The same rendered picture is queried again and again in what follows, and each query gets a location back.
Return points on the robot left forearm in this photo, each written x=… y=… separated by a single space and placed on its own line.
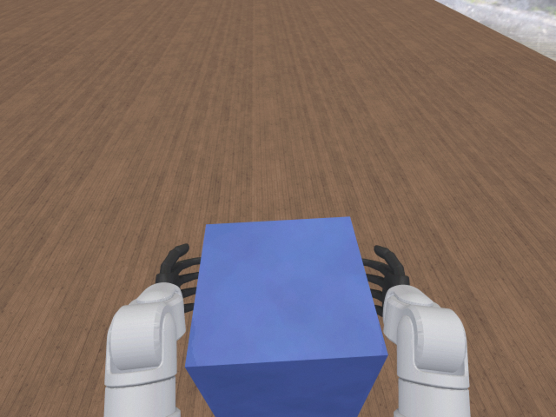
x=141 y=357

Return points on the robot right forearm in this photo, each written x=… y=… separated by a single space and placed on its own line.
x=432 y=358

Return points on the robot left hand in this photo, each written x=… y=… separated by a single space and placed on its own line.
x=170 y=269

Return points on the robot right hand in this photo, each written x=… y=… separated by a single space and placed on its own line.
x=394 y=274

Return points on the carton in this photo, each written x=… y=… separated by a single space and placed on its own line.
x=284 y=322

